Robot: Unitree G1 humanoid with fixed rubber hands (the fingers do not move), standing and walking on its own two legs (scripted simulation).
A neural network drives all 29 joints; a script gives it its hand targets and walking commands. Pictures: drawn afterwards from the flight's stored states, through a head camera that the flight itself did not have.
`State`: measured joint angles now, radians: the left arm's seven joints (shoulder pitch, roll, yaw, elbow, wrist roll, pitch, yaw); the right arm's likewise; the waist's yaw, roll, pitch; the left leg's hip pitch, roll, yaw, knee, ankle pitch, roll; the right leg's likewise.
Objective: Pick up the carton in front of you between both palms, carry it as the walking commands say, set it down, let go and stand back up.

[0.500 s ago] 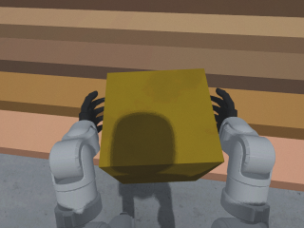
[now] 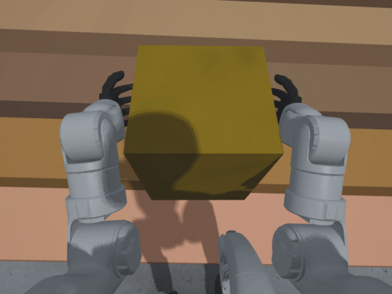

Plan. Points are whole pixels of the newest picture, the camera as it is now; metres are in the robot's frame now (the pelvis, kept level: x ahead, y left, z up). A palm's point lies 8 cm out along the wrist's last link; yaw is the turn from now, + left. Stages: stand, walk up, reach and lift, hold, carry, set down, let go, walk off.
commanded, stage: carry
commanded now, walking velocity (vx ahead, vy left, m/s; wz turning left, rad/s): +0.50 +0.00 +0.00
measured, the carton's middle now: (199, 134) +0.40 -0.02 +0.06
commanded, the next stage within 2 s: none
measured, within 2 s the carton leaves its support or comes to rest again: neither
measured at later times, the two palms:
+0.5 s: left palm out of the picture +0.74 +0.14 +0.28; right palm out of the picture +0.79 -0.16 +0.27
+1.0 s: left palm out of the picture +1.10 +0.06 +0.45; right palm out of the picture +1.06 -0.24 +0.46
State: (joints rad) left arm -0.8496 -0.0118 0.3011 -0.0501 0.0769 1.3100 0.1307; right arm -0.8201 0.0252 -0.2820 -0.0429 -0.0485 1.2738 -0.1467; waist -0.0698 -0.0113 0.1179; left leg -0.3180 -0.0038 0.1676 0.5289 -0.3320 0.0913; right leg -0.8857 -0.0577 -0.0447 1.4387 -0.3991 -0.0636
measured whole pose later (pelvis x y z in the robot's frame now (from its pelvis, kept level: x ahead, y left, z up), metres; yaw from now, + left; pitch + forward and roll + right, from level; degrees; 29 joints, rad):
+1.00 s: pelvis +0.69 -0.05 +0.26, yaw +0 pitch +3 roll +0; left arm -0.95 0.04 0.38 0.10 0.12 1.41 0.10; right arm -0.98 -0.03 -0.24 0.20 0.00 1.35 -0.17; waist -0.16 -0.01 0.00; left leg -0.29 -0.01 0.15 0.51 -0.32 0.12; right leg -1.09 -0.05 -0.03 1.91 -0.44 -0.12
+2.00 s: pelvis +1.29 -0.06 +0.51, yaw +0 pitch +3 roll +1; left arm -0.91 0.04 0.35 0.05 0.10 1.41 0.10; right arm -0.92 0.00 -0.24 0.11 -0.03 1.35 -0.17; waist -0.12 -0.03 0.00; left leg -0.35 0.01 0.16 0.57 -0.29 0.07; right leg -1.06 -0.04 -0.01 1.90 -0.49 -0.12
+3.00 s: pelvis +1.86 -0.04 +0.75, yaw -1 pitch +3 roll +2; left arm -0.85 0.02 0.32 0.04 0.10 1.38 0.11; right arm -0.84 0.00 -0.23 0.09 -0.03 1.33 -0.17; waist -0.09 -0.04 0.05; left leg -0.46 0.00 0.18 0.66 -0.26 0.09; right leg -0.91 -0.02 -0.03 1.71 -0.31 -0.11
